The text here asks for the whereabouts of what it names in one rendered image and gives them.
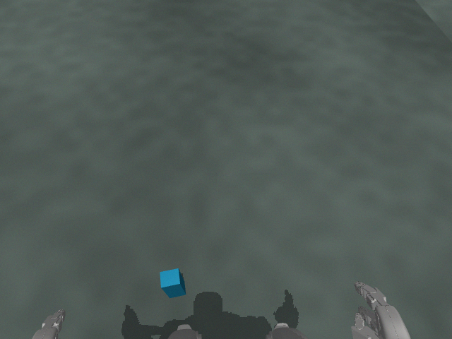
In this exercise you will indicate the left robot hand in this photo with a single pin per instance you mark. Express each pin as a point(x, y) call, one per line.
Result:
point(51, 326)

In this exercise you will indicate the right robot hand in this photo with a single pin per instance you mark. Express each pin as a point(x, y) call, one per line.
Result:
point(385, 323)

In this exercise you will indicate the carton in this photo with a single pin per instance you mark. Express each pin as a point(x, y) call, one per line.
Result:
point(172, 283)

